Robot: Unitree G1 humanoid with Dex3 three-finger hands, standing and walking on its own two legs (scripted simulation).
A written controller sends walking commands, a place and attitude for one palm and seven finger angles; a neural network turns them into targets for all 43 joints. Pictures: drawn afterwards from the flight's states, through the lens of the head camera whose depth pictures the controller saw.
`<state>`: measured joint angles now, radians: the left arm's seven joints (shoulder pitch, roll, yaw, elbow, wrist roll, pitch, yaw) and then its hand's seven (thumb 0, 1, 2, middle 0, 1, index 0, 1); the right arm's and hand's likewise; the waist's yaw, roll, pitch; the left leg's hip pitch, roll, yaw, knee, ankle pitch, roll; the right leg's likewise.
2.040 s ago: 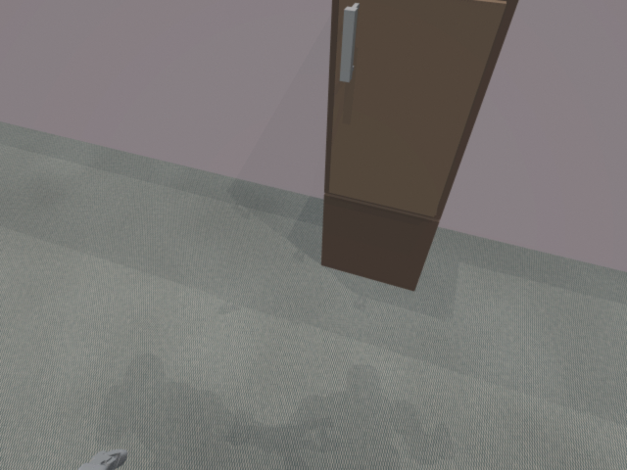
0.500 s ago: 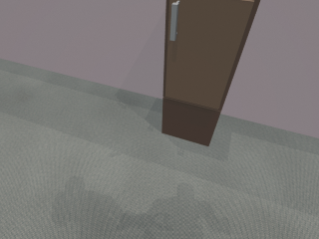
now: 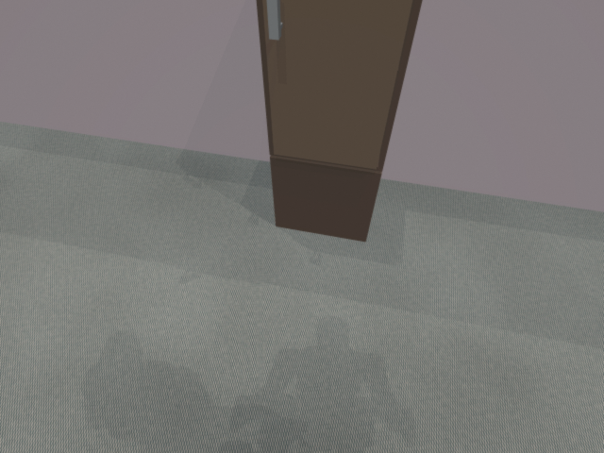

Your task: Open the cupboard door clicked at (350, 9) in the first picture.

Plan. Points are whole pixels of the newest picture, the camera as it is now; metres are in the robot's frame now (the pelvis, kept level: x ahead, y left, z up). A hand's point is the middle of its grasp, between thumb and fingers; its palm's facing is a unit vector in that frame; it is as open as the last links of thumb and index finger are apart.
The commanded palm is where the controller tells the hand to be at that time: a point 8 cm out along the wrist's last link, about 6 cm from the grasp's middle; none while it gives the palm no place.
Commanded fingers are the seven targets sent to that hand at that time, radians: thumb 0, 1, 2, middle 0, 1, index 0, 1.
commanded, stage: turn to face it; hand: left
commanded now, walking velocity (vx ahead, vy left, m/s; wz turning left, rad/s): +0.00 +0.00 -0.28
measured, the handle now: out of the picture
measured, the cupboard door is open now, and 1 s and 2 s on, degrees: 0 0 0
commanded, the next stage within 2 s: take the last steps up to it in 0.18 s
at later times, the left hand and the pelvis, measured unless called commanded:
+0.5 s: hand out of the picture +0.06 +0.19 -0.16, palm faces -0.14 -0.96 -0.23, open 7.3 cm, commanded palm none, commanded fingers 0.00 0.90 0.90 -0.20 -0.30 -0.20 -0.30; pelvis -0.02 +0.01 +0.00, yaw -9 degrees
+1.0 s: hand out of the picture +0.06 +0.24 -0.18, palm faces -0.07 -0.99 -0.14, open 7.4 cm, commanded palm none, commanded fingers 0.00 0.90 0.90 -0.20 -0.30 -0.20 -0.30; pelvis +0.14 +0.07 -0.01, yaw -9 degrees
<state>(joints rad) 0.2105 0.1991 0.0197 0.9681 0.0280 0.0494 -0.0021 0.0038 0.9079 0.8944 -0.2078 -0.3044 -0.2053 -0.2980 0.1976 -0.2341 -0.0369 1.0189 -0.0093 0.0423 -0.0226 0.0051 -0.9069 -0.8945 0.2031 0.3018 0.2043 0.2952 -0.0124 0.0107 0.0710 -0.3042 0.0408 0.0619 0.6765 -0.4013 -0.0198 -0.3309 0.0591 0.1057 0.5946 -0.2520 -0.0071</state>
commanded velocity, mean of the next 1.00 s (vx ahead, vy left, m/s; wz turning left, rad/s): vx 0.22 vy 0.03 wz -0.07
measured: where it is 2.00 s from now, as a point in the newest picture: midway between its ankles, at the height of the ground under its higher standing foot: (308, 377)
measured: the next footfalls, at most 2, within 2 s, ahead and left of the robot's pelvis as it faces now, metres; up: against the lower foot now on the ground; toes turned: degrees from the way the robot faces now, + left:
right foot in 0.46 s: -0.04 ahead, -0.10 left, +0.00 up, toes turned -14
left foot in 0.90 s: +0.25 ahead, +0.14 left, +0.00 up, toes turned +0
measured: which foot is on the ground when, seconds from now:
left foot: down 0.00-0.46, up 0.48-0.88, down 0.90-1.00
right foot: down 0.00-0.12, up 0.14-0.44, down 0.46-0.92, up 0.94-1.00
